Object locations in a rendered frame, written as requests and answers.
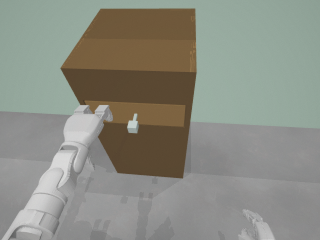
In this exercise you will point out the handle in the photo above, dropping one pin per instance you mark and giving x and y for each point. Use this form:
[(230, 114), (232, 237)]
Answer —
[(133, 125)]

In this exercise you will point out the right robot hand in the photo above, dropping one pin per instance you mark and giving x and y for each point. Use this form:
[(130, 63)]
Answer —
[(262, 230)]

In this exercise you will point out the drawer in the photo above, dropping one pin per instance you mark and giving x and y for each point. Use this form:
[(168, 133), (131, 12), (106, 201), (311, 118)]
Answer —
[(147, 113)]

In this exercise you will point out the left robot hand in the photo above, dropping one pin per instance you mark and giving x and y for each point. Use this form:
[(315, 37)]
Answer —
[(84, 127)]

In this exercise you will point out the cabinet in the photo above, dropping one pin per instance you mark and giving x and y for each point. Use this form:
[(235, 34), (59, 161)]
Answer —
[(139, 55)]

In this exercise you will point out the left robot forearm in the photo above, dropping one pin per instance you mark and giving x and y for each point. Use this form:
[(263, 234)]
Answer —
[(39, 219)]

